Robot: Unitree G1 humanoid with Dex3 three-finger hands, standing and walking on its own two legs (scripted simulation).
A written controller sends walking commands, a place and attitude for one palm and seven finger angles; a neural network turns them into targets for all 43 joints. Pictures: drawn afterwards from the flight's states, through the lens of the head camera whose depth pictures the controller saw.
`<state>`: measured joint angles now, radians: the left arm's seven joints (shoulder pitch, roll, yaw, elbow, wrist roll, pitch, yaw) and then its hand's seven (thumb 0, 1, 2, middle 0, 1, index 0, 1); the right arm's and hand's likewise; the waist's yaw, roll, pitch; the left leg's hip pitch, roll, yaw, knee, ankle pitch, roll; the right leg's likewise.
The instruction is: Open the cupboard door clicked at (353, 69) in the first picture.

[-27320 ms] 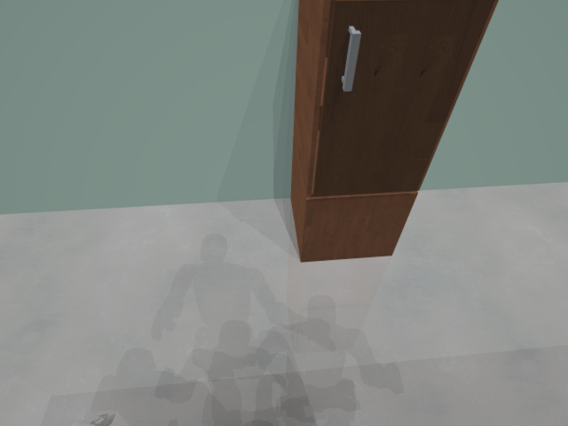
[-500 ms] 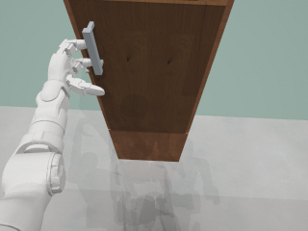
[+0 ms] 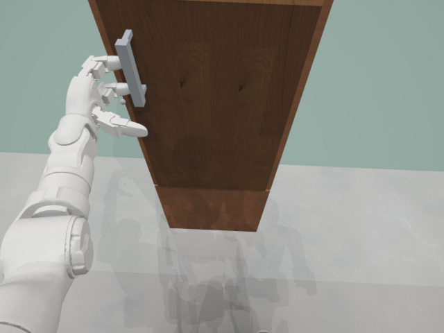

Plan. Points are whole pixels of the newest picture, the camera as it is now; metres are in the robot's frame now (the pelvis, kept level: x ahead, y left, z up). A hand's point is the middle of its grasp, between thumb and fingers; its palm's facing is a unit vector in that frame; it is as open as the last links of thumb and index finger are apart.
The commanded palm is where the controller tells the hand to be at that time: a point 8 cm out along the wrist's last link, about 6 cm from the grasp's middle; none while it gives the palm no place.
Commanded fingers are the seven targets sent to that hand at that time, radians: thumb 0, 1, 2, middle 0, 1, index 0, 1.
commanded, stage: move the hooked fingers beside the handle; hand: left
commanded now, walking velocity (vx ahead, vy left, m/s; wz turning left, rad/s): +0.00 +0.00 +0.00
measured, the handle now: (134, 70) +0.56 +0.16 +0.15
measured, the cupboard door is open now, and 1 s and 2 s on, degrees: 0 0 0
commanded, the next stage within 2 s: none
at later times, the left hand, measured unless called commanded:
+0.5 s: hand (118, 98) +0.49 +0.18 +0.14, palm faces -0.05 -1.00 +0.00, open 14.0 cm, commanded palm +0.47 +0.23 +0.14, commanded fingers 0.00 -0.50 0.30 -0.30 -1.20 -0.30 -1.20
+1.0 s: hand (97, 101) +0.49 +0.22 +0.14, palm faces -0.05 -1.00 +0.00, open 14.0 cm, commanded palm +0.47 +0.26 +0.14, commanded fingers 0.00 -0.50 0.30 -0.30 -1.20 -0.30 -1.20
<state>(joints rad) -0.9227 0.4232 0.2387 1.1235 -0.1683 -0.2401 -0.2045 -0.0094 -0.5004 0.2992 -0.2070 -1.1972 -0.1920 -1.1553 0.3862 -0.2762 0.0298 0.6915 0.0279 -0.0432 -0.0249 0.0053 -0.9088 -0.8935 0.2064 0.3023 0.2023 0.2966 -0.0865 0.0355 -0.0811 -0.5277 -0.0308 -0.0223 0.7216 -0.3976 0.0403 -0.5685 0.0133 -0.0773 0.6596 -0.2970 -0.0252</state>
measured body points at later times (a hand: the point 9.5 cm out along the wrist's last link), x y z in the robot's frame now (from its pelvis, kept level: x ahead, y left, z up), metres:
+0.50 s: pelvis +0.00 +0.00 +0.00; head +0.07 +0.01 +0.44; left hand +0.49 +0.23 +0.14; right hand +0.01 -0.27 -0.11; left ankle -0.03 +0.09 -0.72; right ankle +0.01 -0.11 -0.72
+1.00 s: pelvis +0.01 +0.01 +0.00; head +0.07 +0.02 +0.45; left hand +0.48 +0.27 +0.14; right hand +0.02 -0.26 -0.11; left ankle -0.03 +0.09 -0.72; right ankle +0.01 -0.11 -0.72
